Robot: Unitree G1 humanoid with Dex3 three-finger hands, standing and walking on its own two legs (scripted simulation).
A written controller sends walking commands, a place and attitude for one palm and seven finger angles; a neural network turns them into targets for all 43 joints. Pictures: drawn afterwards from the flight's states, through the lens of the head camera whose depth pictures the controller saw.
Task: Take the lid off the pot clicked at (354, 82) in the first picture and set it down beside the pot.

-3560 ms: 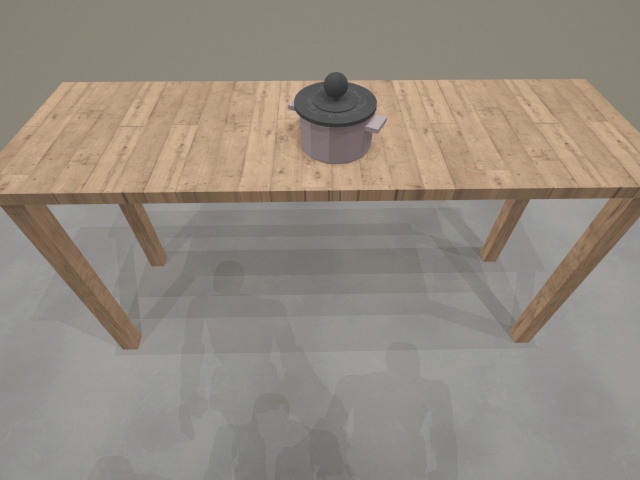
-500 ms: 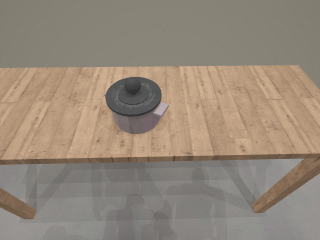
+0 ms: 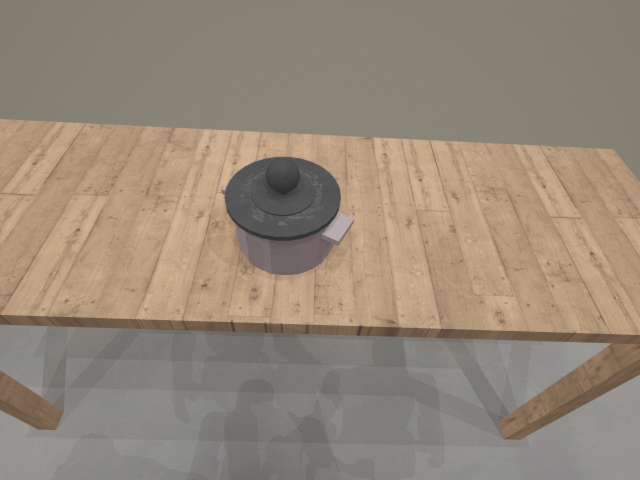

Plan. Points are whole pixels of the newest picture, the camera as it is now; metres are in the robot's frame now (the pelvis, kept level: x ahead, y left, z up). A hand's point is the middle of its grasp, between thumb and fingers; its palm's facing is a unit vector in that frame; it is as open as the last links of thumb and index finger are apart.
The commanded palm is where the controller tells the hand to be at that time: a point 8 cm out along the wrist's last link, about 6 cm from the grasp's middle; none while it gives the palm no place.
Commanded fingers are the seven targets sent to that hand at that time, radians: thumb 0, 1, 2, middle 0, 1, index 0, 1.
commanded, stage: look again from close up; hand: left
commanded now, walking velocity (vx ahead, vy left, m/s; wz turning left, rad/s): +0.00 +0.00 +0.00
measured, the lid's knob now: (282, 175) +0.48 +0.09 +0.11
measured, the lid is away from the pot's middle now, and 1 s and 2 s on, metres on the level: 0.00 0.00 0.00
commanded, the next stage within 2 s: lift the closed hand beside the body in 0.34 s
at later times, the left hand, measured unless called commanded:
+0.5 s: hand out of the picture +0.01 +0.18 -0.16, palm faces +0.09 -0.98 -0.18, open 7.3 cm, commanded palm +0.08 +0.23 -0.06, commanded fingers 0.00 0.90 0.90 -0.38 -0.49 -0.38 -0.49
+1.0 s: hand out of the picture +0.09 +0.22 -0.03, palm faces +0.27 -0.92 -0.30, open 3.2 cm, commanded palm +0.05 +0.26 +0.02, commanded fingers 0.00 0.90 0.90 -1.30 -1.50 -1.30 -1.50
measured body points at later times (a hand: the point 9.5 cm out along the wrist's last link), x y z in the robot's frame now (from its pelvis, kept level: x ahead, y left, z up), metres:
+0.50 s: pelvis -0.01 +0.01 +0.00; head +0.01 +0.02 +0.45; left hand +0.00 +0.23 -0.15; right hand +0.03 -0.23 -0.14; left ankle +0.02 +0.11 -0.73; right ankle -0.07 -0.13 -0.73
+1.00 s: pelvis -0.04 -0.01 +0.01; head -0.02 -0.01 +0.46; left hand +0.07 +0.26 -0.01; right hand +0.18 -0.22 -0.06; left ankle +0.02 +0.11 -0.73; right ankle -0.07 -0.13 -0.73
